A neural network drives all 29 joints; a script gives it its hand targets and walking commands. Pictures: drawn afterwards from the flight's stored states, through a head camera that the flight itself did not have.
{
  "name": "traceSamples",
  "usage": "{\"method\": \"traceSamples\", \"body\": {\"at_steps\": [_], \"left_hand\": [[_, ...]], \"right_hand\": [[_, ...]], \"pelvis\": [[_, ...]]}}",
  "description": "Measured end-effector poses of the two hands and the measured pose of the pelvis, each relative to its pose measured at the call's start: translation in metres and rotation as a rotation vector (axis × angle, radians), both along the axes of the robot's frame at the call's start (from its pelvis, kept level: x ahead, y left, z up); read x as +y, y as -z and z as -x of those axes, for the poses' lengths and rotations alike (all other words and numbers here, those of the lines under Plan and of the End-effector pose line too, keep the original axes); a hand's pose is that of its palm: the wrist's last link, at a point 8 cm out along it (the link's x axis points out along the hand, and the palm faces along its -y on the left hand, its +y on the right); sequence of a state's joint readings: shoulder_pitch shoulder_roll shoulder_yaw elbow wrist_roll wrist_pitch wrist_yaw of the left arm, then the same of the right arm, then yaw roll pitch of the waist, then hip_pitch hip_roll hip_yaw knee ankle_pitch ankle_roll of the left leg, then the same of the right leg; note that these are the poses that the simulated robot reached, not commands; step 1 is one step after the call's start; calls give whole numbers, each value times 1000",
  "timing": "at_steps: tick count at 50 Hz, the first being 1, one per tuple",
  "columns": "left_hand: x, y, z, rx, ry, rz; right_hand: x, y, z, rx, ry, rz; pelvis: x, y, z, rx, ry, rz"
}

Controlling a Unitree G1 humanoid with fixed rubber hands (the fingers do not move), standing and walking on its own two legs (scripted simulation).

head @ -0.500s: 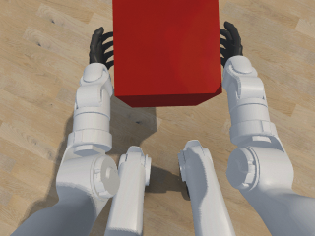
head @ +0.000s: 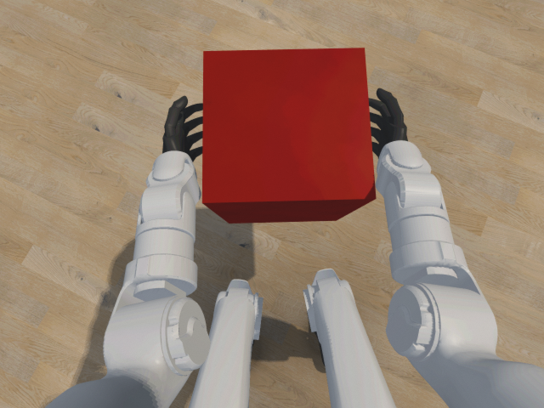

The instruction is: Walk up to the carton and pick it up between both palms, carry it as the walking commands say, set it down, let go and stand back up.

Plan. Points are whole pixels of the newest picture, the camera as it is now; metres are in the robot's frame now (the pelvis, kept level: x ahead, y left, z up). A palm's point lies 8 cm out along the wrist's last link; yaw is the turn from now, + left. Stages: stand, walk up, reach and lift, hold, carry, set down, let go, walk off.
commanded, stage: reach and lift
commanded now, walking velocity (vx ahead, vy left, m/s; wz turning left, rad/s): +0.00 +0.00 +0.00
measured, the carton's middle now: (283, 153) +0.48 -0.02 -0.13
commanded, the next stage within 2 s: none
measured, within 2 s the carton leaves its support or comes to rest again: neither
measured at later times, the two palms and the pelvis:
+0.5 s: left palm (158, 148) +0.45 +0.13 +0.02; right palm (412, 136) +0.44 -0.17 +0.01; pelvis +0.02 +0.00 +0.07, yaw +0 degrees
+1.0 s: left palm (130, 141) +0.43 +0.13 +0.09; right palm (446, 127) +0.42 -0.17 +0.08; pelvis +0.04 +0.00 +0.13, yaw -1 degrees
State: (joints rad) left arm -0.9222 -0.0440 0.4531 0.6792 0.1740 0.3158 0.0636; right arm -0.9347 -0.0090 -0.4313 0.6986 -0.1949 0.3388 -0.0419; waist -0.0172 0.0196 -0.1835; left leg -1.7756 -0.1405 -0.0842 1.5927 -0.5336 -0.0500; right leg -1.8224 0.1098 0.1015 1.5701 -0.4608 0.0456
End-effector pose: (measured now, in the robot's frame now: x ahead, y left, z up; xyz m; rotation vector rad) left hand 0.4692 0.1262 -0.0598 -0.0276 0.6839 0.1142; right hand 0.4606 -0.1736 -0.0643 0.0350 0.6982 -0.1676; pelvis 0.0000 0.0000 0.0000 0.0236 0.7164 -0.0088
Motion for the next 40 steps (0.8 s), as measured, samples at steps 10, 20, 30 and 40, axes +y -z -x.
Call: {"method": "traceSamples", "body": {"at_steps": [10, 20, 30, 40], "left_hand": [[1, -30, 7, -1, 0, 1], [2, -60, 15, -1, -2, 0], [2, -91, 25, 0, -7, 0], [2, -120, 34, -3, -8, 0]], "right_hand": [[1, -30, 7, -1, 4, -2], [2, -60, 15, -1, 5, -4], [2, -90, 24, 0, 3, -7], [1, -120, 32, -4, 3, -7]], "pelvis": [[1, -25, -8, -31, 1, 4], [1, -52, -18, -66, 3, 6], [-1, -80, -28, -110, 4, 8], [-2, -107, -37, -160, 3, 10]]}}
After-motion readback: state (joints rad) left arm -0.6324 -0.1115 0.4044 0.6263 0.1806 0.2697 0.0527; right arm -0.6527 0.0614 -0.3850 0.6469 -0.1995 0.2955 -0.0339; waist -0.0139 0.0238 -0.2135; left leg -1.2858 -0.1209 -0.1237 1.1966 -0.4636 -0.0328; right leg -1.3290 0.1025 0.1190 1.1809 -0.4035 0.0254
